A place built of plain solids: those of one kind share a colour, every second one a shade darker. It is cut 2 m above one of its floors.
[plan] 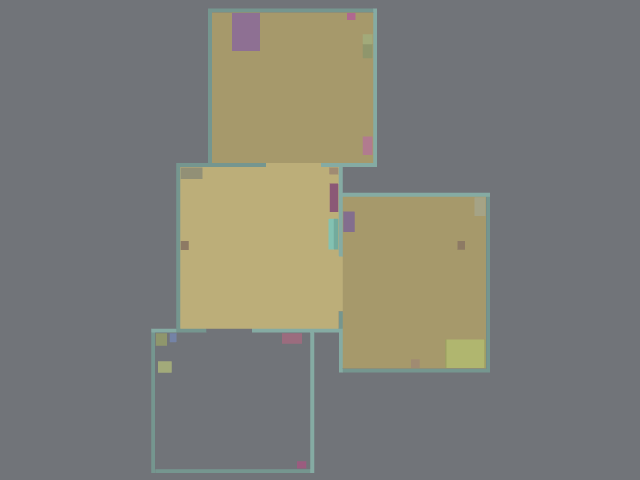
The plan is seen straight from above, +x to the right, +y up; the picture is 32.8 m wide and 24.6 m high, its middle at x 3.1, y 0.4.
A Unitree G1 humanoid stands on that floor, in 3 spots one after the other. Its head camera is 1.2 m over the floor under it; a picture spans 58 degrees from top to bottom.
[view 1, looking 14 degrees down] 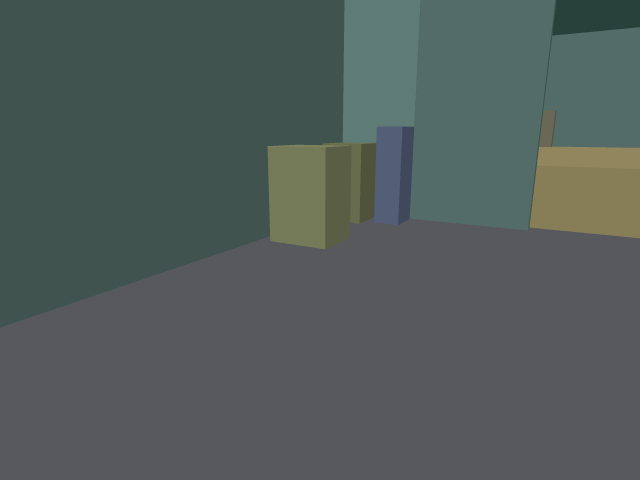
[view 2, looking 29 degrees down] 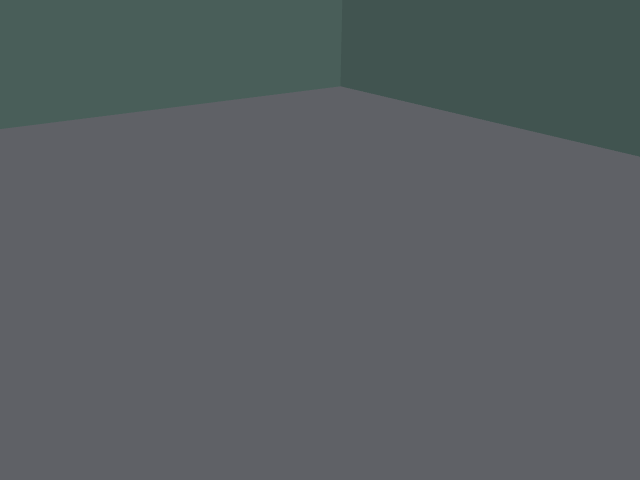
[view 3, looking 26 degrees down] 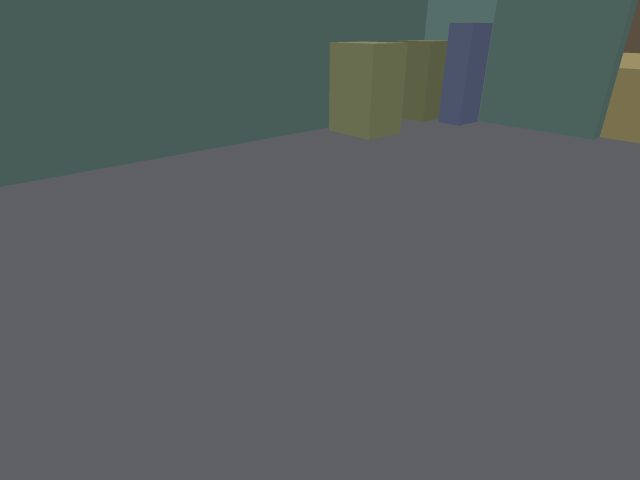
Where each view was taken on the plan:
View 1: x -2.34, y -10.24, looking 120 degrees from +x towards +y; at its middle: carton_stack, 4.57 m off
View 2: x -0.95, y -5.64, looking -125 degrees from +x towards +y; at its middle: ground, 2.48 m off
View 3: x -0.95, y -10.26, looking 139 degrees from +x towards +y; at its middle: ground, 2.74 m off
